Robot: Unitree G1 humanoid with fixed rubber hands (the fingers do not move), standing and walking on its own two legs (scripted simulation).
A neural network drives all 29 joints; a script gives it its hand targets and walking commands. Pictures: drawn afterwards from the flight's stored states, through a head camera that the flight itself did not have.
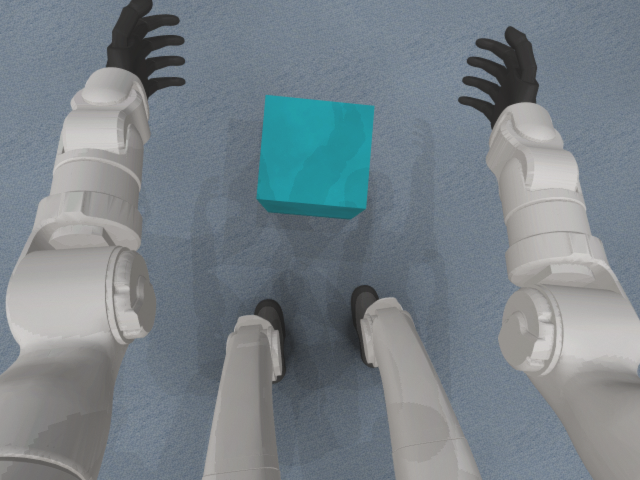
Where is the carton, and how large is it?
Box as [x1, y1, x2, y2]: [256, 95, 374, 219]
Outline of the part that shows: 266,95 256,197 260,203 270,212 349,219 365,208 374,106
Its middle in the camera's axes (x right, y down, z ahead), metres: -0.01 -0.17 +0.87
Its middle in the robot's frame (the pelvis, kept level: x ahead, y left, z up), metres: +0.53 -0.04 -0.53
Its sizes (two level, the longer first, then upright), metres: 0.210 0.200 0.250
